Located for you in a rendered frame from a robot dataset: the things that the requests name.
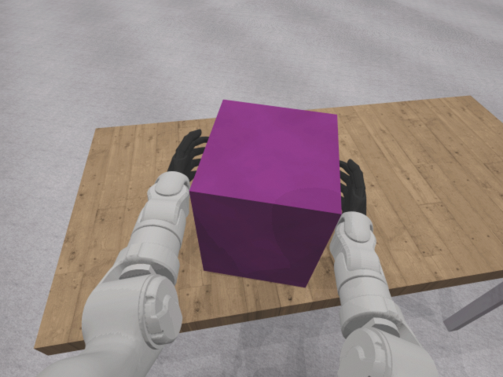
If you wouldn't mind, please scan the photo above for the robot right hand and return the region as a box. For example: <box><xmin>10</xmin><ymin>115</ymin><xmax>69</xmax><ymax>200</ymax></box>
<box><xmin>340</xmin><ymin>159</ymin><xmax>366</xmax><ymax>215</ymax></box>

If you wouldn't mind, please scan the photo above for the right robot forearm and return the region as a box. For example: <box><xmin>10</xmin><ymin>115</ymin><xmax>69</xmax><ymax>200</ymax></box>
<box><xmin>329</xmin><ymin>211</ymin><xmax>424</xmax><ymax>348</ymax></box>

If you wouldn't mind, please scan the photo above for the robot left upper arm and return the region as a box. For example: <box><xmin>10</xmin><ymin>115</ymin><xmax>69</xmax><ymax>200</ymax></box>
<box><xmin>36</xmin><ymin>274</ymin><xmax>182</xmax><ymax>377</ymax></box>

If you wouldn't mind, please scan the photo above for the robot left hand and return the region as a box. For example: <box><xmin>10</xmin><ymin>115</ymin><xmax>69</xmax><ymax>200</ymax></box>
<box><xmin>167</xmin><ymin>129</ymin><xmax>209</xmax><ymax>182</ymax></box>

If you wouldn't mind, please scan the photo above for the carton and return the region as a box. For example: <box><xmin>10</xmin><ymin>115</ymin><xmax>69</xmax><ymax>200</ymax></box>
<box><xmin>189</xmin><ymin>100</ymin><xmax>342</xmax><ymax>287</ymax></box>

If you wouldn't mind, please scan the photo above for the robot right upper arm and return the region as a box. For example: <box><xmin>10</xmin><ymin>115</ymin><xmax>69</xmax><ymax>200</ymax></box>
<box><xmin>337</xmin><ymin>327</ymin><xmax>439</xmax><ymax>377</ymax></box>

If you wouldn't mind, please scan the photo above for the left robot forearm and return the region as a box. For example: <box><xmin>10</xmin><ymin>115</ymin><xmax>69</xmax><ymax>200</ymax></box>
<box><xmin>82</xmin><ymin>171</ymin><xmax>190</xmax><ymax>342</ymax></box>

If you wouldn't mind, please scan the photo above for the table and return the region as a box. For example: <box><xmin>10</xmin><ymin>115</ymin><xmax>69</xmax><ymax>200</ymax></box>
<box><xmin>34</xmin><ymin>95</ymin><xmax>503</xmax><ymax>356</ymax></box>

